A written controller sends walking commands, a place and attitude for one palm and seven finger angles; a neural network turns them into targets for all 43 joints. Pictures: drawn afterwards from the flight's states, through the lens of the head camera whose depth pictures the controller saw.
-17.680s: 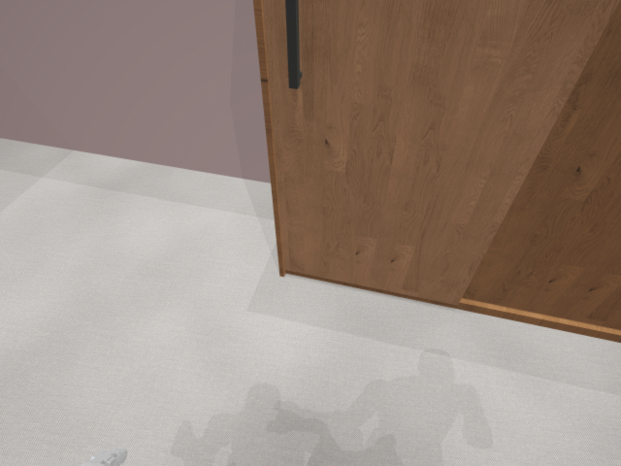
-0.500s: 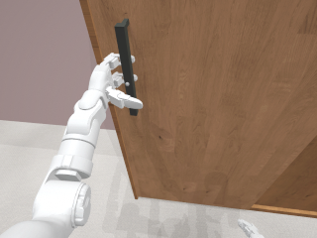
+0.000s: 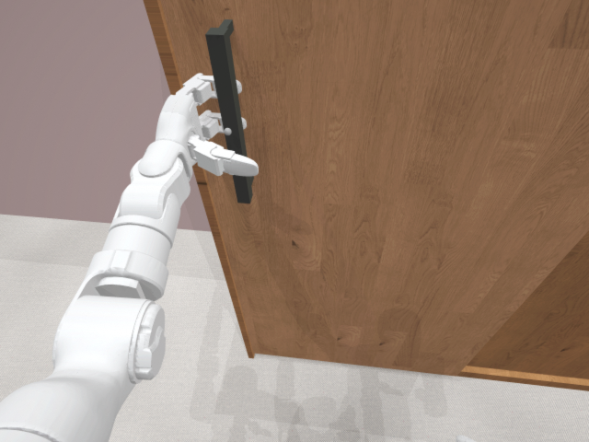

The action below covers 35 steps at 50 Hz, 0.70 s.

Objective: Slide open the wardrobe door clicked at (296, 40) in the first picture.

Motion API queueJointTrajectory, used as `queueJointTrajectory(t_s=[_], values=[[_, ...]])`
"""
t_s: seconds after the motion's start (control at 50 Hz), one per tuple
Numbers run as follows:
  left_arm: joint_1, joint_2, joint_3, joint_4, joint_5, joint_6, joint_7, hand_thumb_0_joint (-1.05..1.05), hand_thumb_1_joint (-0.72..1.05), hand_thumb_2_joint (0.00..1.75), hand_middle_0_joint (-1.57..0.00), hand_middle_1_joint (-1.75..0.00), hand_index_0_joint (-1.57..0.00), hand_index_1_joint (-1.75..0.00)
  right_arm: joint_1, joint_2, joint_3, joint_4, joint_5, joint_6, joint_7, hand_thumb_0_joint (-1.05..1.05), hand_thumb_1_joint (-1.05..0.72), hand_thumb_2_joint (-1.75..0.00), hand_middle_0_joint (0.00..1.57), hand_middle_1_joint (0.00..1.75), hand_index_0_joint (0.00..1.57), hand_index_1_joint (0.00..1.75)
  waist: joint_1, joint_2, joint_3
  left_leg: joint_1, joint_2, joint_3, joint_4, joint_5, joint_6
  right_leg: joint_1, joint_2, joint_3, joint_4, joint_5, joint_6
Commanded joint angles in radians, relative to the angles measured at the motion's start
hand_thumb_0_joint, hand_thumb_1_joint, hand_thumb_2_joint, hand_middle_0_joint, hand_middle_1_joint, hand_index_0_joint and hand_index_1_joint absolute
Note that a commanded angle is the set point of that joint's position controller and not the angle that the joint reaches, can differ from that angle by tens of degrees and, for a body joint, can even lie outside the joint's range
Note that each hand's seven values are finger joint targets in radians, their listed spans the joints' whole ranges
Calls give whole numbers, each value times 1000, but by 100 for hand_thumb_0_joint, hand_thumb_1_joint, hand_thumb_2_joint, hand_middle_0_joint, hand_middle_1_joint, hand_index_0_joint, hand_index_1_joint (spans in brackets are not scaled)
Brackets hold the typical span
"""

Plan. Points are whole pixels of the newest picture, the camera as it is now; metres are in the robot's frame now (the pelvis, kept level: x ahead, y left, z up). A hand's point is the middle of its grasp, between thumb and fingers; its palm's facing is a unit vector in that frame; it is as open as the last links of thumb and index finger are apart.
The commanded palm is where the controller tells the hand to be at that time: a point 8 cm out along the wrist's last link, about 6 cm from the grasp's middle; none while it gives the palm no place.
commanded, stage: slide the fingers in behind the handle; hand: left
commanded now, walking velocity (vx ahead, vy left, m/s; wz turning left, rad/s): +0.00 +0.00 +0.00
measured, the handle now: (237, 123) +0.50 +0.09 +0.20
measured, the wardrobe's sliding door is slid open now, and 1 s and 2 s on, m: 0.00 0.00 0.00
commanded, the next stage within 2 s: grip the handle and tug to test in 1.66 s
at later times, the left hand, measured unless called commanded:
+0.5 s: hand (230, 136) +0.44 +0.09 +0.21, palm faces -0.12 -0.99 +0.00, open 14.0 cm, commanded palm +0.42 +0.14 +0.21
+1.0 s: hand (243, 140) +0.43 +0.07 +0.21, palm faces -0.10 -0.99 -0.01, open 14.1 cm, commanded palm +0.41 +0.12 +0.21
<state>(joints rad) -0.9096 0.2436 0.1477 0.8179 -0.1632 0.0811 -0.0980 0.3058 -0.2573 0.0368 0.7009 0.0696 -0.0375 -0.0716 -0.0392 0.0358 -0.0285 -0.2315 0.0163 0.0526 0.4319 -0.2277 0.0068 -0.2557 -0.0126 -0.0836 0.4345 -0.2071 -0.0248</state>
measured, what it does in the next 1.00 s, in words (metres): stands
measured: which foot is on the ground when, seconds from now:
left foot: down 0.00-1.00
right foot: down 0.00-1.00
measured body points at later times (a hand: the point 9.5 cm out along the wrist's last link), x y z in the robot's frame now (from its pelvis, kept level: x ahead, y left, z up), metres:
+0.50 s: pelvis +0.00 +0.00 +0.00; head +0.00 -0.01 +0.45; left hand +0.44 +0.15 +0.21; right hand +0.13 -0.24 -0.11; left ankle +0.00 +0.12 -0.74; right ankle +0.01 -0.10 -0.74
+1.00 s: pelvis +0.01 +0.00 +0.00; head +0.00 -0.01 +0.45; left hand +0.43 +0.13 +0.21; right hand +0.15 -0.23 -0.11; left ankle +0.00 +0.12 -0.74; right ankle +0.01 -0.10 -0.74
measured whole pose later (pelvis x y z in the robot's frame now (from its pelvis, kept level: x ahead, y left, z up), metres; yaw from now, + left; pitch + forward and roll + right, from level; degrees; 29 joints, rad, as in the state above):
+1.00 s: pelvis +0.01 +0.00 +0.00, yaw +0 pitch +0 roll +0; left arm -0.76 0.14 0.08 0.54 -0.16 0.22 -0.01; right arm 0.24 -0.23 0.04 0.66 0.06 0.00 -0.05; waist -0.01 0.04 -0.04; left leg -0.17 0.01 0.06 0.41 -0.24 0.01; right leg -0.20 -0.01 -0.08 0.41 -0.22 -0.02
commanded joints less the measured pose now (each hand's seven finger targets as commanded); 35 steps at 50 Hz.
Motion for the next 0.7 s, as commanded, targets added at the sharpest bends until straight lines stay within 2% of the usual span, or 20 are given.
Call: queueJointTrajectory(t_s=[0.0,0.08,0.12,0.14,0.16,0.18,0.2,0.22,0.26,0.3,0.34,0.38,0.4,0.44,0.48,0.5,0.52,0.56,0.6,0.68], values=[[-481,148,24,-216,-16,-80,-18,0,-50,30,-30,-120,-30,-120,-46,-120,-45,-137,-2,-55,-5,0,-90,-90,20,30,20,30,-5,-97,-308,107,-19,-44,-42,155,40,121,15,49,-52,196,-1],[-495,124,8,-292,-22,-86,-22,0,-50,30,-30,-120,-30,-120,-62,-114,-41,-146,3,-72,1,0,-90,-90,20,30,20,30,-3,-54,-305,128,-18,-40,-44,152,38,102,19,54,-54,197,-2],[-455,156,47,-318,-25,-89,-10,0,-50,30,-30,-120,-30,-120,-71,-113,-41,-153,1,-72,2,0,-90,-90,20,30,20,30,13,-70,-313,127,-16,-38,-47,170,39,127,20,51,-54,212,-3],[-438,196,83,-320,-25,-84,-4,0,-50,30,-30,-120,-30,-120,-73,-113,-41,-155,1,-71,1,0,-90,-90,20,30,20,30,23,-82,-313,110,-18,-34,-48,159,40,143,20,57,-56,210,0],[-436,191,78,-325,-24,-80,-1,0,-50,30,-30,-120,-30,-120,-77,-112,-38,-155,1,-69,0,0,-90,-90,20,30,20,30,17,-110,-299,97,-17,-31,-53,148,42,147,20,57,-59,205,3],[-439,179,69,-335,-24,-75,2,0,-50,30,-30,-120,-30,-120,-85,-108,-37,-158,2,-70,1,0,-90,-90,20,30,20,30,18,-95,-283,93,-17,-27,-56,131,41,137,19,59,-63,188,5],[-413,205,88,-318,-17,-71,11,0,-50,30,-30,-120,-30,-120,-79,-112,-39,-156,-1,-65,-1,0,-90,-90,20,30,20,30,23,-124,-271,80,-16,-30,-61,127,43,153,16,55,-69,174,6],[-419,200,80,-315,-13,-64,14,0,-50,30,-30,-120,-30,-120,-89,-112,-35,-159,3,-63,-2,0,-90,-90,20,30,20,30,17,-116,-246,72,-16,-26,-64,109,44,135,17,60,-74,161,9],[-453,208,74,-324,3,-55,23,0,-50,30,-30,-120,-30,-120,-84,-110,-36,-156,1,-61,-5,0,-90,-90,20,30,20,30,10,-88,-251,77,-16,-28,-65,97,43,124,16,64,-78,143,9],[-458,162,36,-356,5,-55,25,0,-50,30,-30,-120,-30,-120,-88,-104,-39,-164,0,-62,-4,0,-90,-90,20,30,20,30,8,-52,-280,111,-17,-27,-58,133,42,132,13,60,-72,170,3],[-473,153,27,-384,-2,-54,15,0,-50,30,-30,-120,-30,-120,-94,-104,-37,-165,2,-66,-4,0,-90,-90,20,30,20,30,3,-35,-310,134,-16,-28,-52,155,39,131,17,62,-66,203,1],[-468,90,-14,-399,-17,-48,0,0,-50,30,-30,-120,-30,-120,-97,-100,-39,-166,2,-71,-1,0,-90,-90,20,30,20,30,-3,-40,-337,164,-15,-33,-43,192,37,128,21,55,-55,242,-2],[-430,107,9,-394,-24,-45,-2,0,-50,30,-30,-120,-30,-120,-94,-105,-42,-167,0,-69,-3,0,-90,-90,20,30,20,30,6,-79,-346,162,-16,-35,-42,217,37,153,21,49,-52,262,-3],[-411,104,8,-399,-29,-28,-8,0,-50,30,-30,-120,-30,-120,-102,-106,-39,-165,2,-63,0,0,-90,-90,20,30,20,30,8,-78,-337,158,-16,-33,-43,227,34,149,22,48,-48,281,-2],[-395,51,-28,-393,-30,-2,-7,0,-50,30,-30,-120,-30,-120,-110,-99,-37,-164,2,-60,5,0,-90,-90,20,30,20,30,5,-62,-301,153,-18,-31,-40,221,33,121,21,46,-51,279,-1],[-374,63,-17,-377,-24,5,1,0,-50,30,-30,-120,-30,-120,-107,-103,-39,-161,2,-54,7,0,-90,-90,20,30,20,30,10,-75,-283,146,-18,-34,-40,226,32,125,20,41,-52,270,-3],[-385,33,-45,-398,-22,12,6,0,-50,30,-30,-120,-30,-120,-111,-102,-37,-163,3,-51,9,0,-90,-90,20,30,20,30,3,-76,-271,147,-16,-37,-43,230,32,111,21,39,-50,271,-2],[-383,65,-8,-429,-19,23,25,0,-50,30,-30,-120,-30,-120,-116,-100,-41,-166,-2,-46,12,0,-90,-90,20,30,20,30,14,-83,-291,153,-16,-37,-38,242,31,119,21,41,-47,279,-2],[-370,64,-4,-470,-18,25,41,0,-50,30,-30,-120,-30,-120,-130,-96,-38,-177,-6,-34,13,0,-90,-90,20,30,20,30,27,-63,-314,159,-21,-32,-37,267,31,153,17,43,-43,300,-4],[-389,80,10,-482,-10,29,60,0,-50,30,-30,-120,-30,-120,-138,-89,-35,-177,-9,-23,10,0,-90,-90,20,30,20,30,20,-123,-297,142,-17,-30,-41,247,36,156,19,45,-44,297,2]])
